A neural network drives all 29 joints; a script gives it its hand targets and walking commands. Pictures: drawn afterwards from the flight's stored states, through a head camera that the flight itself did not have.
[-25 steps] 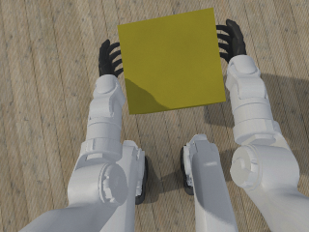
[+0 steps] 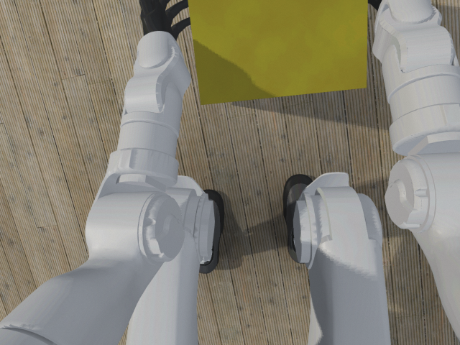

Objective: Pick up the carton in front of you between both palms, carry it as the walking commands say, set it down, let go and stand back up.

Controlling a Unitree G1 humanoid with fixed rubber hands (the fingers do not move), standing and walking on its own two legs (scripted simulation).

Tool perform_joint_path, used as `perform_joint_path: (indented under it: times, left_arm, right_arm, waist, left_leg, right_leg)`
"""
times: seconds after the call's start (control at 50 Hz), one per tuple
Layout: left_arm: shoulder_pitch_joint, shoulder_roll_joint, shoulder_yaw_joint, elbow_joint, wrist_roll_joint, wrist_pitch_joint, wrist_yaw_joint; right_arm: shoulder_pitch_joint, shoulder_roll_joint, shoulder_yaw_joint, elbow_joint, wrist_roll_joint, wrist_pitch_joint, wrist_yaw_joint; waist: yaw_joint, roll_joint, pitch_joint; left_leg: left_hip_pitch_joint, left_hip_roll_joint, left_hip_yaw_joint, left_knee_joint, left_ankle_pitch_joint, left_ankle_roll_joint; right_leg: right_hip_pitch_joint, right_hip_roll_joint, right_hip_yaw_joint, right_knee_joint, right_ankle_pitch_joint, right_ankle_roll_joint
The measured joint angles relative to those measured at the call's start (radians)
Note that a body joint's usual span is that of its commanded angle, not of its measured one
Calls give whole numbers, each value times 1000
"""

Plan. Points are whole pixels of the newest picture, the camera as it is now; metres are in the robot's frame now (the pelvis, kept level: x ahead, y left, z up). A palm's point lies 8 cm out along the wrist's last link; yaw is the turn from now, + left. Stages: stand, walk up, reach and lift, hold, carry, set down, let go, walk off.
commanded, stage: set down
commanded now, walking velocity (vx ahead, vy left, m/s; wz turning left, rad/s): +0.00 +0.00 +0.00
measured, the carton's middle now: (268, 34) +0.53 -0.07 -0.25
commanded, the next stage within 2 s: none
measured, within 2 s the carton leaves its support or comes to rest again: rests again in 0.50 s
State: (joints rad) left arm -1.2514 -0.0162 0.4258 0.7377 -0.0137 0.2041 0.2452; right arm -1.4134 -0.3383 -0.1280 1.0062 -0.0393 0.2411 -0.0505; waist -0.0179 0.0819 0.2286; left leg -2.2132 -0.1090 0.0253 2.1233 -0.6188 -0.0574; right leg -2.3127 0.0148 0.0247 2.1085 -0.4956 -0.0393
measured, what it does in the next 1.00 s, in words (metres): stands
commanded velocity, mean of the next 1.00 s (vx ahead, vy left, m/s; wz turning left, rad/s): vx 0.00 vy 0.00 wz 0.00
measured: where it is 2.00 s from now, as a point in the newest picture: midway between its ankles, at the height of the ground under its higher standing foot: (252, 239)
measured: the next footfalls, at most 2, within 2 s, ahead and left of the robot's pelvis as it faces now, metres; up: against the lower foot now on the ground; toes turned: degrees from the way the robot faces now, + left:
none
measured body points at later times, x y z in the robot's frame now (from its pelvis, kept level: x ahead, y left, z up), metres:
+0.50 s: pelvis -0.01 +0.00 -0.02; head +0.34 -0.06 +0.25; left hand +0.54 +0.08 -0.17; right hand +0.55 -0.22 -0.17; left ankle +0.10 +0.12 -0.35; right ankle +0.12 -0.11 -0.35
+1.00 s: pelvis -0.01 +0.00 -0.03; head +0.35 -0.06 +0.24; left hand +0.54 +0.09 -0.18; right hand +0.55 -0.22 -0.18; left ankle +0.10 +0.12 -0.35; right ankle +0.12 -0.11 -0.35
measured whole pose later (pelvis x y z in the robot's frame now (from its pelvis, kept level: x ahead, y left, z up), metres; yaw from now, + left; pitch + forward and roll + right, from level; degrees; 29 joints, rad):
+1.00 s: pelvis -0.01 +0.00 -0.03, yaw +1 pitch +34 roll +4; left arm -1.39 0.06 0.49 0.95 0.09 0.17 0.08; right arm -1.51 -0.38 -0.28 1.13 -0.15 0.20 0.11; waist -0.03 0.09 0.34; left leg -2.22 -0.15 0.02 2.23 -0.61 -0.06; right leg -2.30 -0.02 0.02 2.21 -0.51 -0.05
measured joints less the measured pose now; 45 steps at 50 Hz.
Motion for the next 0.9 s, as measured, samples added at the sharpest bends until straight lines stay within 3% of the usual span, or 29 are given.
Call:
perform_joint_path:
  times: [0.16,0.32,0.52,0.9]
  left_arm:
    - [-20,23,-18,36,-25,-5,-5]
    - [-41,13,8,90,28,-6,-32]
    - [-103,39,44,153,61,-8,-68]
    - [-124,76,56,198,84,-25,-149]
  right_arm:
    - [-43,-23,35,46,25,8,6]
    - [-69,-38,6,129,14,-15,32]
    - [-104,-54,-13,146,-17,-12,81]
    - [-93,-38,-148,114,-110,-34,154]
  waist:
    - [-2,8,27]
    - [3,8,33]
    - [-5,10,65]
    - [-13,13,95]
  left_leg:
    - [-4,-16,-9,51,-13,-7]
    - [-8,-21,-6,60,-2,-7]
    - [-18,-35,-11,73,13,-8]
    - [-18,-46,-1,92,8,-2]
  right_leg:
    - [1,-16,-12,52,-19,-10]
    - [0,-19,-9,60,-10,-8]
    - [1,-32,-13,72,-6,-8]
    - [7,-41,-4,97,-21,-4]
